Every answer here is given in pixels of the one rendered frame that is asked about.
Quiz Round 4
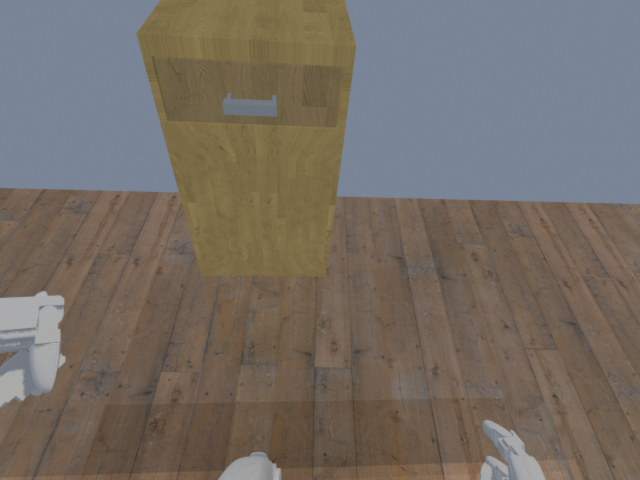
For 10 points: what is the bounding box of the handle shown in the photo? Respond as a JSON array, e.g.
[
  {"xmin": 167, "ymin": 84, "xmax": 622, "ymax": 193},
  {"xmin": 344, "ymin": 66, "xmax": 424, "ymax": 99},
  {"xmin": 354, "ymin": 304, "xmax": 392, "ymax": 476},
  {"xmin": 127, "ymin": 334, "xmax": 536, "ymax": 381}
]
[{"xmin": 222, "ymin": 93, "xmax": 277, "ymax": 117}]

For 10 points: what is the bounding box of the robot left shin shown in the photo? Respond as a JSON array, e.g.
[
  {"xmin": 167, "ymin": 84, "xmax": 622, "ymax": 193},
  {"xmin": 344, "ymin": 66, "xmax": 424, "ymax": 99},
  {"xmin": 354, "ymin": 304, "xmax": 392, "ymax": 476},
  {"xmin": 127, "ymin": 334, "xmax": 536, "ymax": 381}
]
[{"xmin": 249, "ymin": 452, "xmax": 269, "ymax": 460}]

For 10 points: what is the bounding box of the robot right hand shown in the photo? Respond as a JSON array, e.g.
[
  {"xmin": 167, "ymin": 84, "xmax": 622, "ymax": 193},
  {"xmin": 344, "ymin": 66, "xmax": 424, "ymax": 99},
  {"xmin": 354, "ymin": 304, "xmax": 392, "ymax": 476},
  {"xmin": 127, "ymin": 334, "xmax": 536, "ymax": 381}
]
[{"xmin": 480, "ymin": 420, "xmax": 546, "ymax": 480}]

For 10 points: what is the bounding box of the robot left hand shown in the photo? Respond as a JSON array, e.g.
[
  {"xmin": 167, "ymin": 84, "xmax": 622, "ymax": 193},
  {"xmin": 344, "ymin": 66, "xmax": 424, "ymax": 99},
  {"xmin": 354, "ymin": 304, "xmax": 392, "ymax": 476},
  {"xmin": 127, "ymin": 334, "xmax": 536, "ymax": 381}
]
[{"xmin": 0, "ymin": 291, "xmax": 66, "ymax": 409}]

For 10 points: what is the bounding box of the drawer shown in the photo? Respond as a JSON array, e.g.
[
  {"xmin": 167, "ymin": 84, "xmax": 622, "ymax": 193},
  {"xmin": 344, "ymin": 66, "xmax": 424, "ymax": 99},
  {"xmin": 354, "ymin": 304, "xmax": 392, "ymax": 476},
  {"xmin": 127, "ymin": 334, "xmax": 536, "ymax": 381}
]
[{"xmin": 154, "ymin": 57, "xmax": 343, "ymax": 128}]

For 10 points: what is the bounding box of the robot left thigh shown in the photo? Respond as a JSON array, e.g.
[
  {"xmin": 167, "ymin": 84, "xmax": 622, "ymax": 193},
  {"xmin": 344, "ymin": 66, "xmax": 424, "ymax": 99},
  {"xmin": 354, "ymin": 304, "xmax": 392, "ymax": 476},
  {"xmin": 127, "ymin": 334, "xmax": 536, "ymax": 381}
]
[{"xmin": 218, "ymin": 456, "xmax": 281, "ymax": 480}]

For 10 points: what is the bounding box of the cabinet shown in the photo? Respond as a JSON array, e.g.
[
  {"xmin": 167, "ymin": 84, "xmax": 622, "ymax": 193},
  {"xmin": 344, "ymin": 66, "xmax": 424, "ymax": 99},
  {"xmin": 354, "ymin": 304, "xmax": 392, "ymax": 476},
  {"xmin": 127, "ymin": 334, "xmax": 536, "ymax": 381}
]
[{"xmin": 136, "ymin": 0, "xmax": 356, "ymax": 276}]

